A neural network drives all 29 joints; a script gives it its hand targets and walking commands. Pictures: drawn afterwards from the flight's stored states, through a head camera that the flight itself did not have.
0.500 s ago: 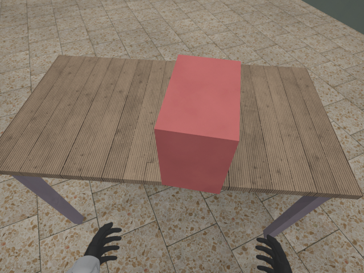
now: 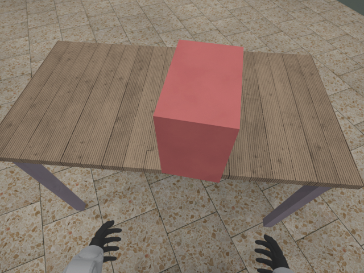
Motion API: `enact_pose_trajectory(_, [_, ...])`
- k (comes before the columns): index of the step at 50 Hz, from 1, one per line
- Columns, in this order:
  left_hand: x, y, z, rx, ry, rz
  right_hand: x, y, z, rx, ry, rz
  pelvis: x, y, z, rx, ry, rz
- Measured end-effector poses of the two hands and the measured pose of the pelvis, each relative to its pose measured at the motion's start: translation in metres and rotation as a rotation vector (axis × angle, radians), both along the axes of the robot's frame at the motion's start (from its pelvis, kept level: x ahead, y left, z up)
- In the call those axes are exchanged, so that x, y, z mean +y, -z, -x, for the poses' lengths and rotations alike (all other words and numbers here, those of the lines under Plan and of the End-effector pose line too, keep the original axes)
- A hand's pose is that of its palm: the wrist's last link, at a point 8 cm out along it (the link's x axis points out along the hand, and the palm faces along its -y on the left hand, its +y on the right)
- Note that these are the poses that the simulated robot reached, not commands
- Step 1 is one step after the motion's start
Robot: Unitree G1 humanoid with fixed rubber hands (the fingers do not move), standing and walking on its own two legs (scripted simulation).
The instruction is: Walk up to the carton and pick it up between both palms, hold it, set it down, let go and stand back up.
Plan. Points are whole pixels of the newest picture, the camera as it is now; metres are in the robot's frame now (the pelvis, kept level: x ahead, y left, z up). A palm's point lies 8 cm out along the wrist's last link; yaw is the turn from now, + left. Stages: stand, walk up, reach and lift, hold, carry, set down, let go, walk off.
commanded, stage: set down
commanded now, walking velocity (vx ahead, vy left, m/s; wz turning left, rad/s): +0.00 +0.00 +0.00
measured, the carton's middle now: (199, 114) +0.49 -0.02 +0.01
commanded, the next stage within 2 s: let go in 0.66 s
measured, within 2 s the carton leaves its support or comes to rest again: neither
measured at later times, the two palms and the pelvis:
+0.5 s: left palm (94, 261) +0.14 +0.22 -0.13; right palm out of the picture +0.13 -0.21 -0.14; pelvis -0.01 -0.01 -0.01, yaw +1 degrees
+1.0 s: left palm (93, 249) +0.16 +0.21 -0.08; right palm (299, 254) +0.17 -0.25 -0.09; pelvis +0.01 -0.02 +0.00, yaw +2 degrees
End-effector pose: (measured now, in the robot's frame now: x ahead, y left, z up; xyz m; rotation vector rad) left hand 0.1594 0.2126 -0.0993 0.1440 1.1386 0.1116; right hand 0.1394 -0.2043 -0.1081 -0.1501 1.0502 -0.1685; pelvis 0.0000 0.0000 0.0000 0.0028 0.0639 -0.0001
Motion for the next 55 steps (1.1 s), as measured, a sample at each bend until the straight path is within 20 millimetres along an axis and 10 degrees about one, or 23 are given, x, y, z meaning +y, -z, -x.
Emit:
enact_pose_trajectory(38, [0.012,0.037,0.013,0.259,-0.072,-0.043,-0.009,0.042,0.000,0.285,-0.005,-0.009,-0.013,0.012,0.014,0.078,-0.036,0.007])
enact_pose_trajectory(55, [0.004,-0.029,-0.008,-0.093,-0.015,-0.048,-0.051,-0.033,-0.043,-0.074,-0.102,0.022,-0.019,-0.005,-0.009,-0.053,-0.043,-0.001])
